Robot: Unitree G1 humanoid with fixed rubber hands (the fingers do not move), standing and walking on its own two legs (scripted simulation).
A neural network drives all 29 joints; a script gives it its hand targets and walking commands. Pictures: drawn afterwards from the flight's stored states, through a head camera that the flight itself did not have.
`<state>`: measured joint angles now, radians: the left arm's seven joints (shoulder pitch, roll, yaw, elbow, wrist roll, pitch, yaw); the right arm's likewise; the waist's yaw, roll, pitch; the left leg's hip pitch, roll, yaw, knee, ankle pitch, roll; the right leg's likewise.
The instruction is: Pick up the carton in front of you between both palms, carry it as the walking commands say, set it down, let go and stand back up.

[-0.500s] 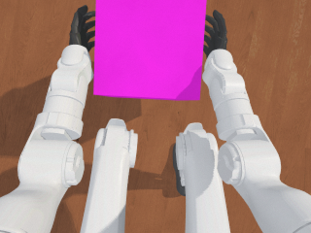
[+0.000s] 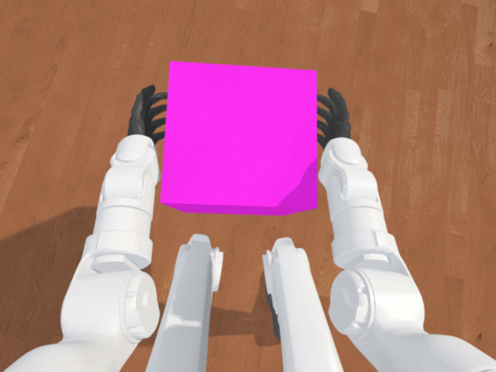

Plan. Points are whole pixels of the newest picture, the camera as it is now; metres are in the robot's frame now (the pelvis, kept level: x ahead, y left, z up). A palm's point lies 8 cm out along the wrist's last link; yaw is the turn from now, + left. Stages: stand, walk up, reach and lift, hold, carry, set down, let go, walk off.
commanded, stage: reach and lift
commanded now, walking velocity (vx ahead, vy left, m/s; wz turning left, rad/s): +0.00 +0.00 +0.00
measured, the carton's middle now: (238, 154) +0.45 +0.02 -0.13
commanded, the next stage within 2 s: none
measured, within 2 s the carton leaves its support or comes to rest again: neither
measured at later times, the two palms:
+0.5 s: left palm (102, 113) +0.41 +0.16 +0.10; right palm (403, 118) +0.42 -0.14 +0.11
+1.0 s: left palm out of the picture +0.38 +0.15 +0.25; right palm out of the picture +0.39 -0.15 +0.26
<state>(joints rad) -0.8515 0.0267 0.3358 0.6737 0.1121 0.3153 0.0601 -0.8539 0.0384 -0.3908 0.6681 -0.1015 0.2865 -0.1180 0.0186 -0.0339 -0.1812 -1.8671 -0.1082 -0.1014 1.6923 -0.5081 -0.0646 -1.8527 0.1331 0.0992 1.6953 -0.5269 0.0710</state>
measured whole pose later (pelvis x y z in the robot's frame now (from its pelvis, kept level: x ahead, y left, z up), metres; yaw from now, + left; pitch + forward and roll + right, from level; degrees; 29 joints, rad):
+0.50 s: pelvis +0.06 +0.00 +0.15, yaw +1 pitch +25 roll +0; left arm -0.49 -0.06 0.29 0.67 0.13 0.27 0.06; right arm -0.50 0.10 -0.33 0.67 -0.13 0.25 -0.10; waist 0.01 -0.02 -0.23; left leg -1.15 -0.09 -0.13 1.17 -0.46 -0.04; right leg -1.14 0.10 0.13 1.18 -0.47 0.03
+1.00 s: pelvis +0.10 +0.00 +0.25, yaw +1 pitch +3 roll +0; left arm -0.21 -0.13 0.22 0.40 0.18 0.51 0.04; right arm -0.22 0.14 -0.24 0.41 -0.18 0.50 -0.06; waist 0.00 -0.01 -0.12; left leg -0.32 -0.05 -0.15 0.53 -0.26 -0.02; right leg -0.31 0.06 0.15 0.53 -0.28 0.01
